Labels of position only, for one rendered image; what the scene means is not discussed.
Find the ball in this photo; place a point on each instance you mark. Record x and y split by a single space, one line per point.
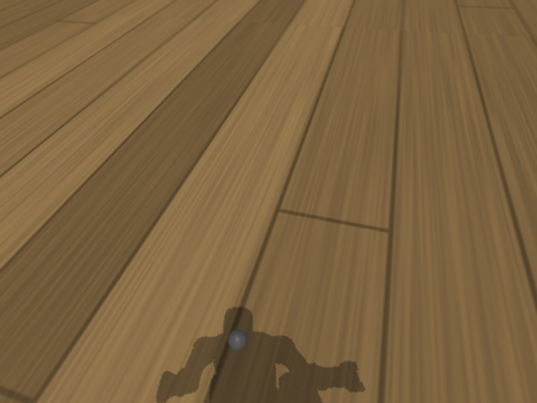
237 339

